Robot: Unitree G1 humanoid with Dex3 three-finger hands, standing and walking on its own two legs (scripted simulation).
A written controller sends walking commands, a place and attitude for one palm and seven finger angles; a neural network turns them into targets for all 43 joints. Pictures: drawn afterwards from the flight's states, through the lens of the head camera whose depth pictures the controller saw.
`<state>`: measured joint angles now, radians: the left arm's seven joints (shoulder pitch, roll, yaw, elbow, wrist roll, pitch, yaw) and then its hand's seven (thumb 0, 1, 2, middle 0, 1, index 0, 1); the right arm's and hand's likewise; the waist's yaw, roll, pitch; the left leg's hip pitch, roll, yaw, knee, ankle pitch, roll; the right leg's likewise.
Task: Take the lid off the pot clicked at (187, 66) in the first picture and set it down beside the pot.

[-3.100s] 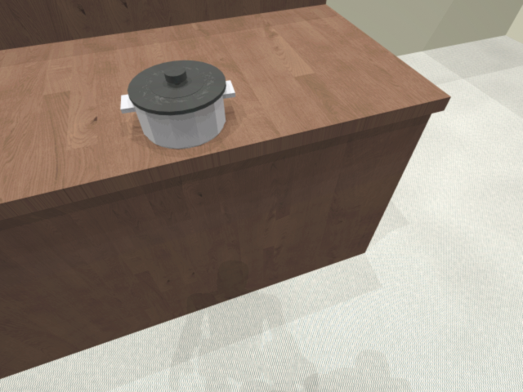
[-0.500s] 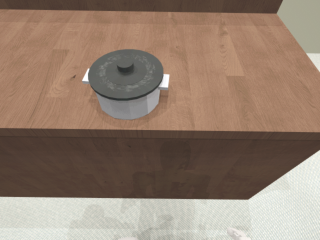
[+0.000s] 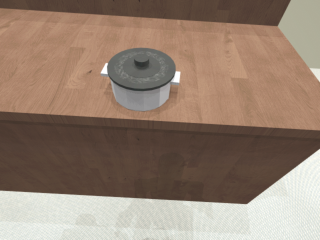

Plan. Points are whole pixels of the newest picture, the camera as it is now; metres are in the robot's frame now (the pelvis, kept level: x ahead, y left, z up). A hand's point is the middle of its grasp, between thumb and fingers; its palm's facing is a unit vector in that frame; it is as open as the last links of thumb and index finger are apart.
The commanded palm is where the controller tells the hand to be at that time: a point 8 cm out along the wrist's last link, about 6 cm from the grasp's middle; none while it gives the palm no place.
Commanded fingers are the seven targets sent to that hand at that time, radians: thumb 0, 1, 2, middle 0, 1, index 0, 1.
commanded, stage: come to a stop and stand still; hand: left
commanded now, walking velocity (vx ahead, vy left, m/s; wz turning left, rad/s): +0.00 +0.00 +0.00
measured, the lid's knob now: (141, 60) +0.53 +0.12 +0.16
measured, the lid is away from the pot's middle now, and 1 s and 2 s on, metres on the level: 0.00 0.00 0.00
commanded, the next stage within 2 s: look again from close up in 0.54 s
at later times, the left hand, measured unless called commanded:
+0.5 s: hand out of the picture +0.00 +0.20 -0.17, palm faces +0.00 -0.98 -0.20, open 7.3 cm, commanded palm none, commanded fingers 0.00 0.90 0.90 -0.20 -0.30 -0.20 -0.30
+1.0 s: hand out of the picture -0.01 +0.20 -0.17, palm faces +0.00 -0.97 -0.23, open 7.4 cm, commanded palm none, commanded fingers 0.00 0.90 0.90 -0.20 -0.30 -0.20 -0.30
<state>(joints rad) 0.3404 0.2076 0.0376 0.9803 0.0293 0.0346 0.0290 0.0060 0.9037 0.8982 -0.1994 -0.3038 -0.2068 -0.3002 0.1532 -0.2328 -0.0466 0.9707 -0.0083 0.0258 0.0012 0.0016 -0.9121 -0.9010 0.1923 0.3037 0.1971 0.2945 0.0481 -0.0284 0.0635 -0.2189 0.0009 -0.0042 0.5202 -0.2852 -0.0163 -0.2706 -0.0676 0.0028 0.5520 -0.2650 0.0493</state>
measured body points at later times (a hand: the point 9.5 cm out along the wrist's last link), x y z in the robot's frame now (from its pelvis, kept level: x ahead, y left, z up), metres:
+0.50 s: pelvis -0.03 +0.03 +0.01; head -0.02 +0.03 +0.46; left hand +0.00 +0.26 -0.15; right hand -0.03 -0.20 -0.15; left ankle +0.00 +0.12 -0.73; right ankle -0.04 -0.10 -0.73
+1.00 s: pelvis -0.02 +0.03 +0.00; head -0.02 +0.01 +0.45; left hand -0.01 +0.25 -0.15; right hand +0.00 -0.20 -0.16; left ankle +0.00 +0.12 -0.73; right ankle -0.04 -0.10 -0.73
